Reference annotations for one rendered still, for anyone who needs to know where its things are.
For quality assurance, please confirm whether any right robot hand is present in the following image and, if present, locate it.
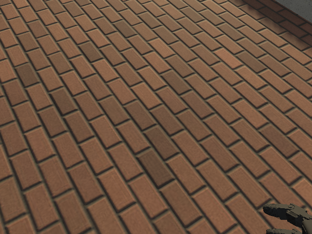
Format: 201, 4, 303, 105
262, 203, 312, 234

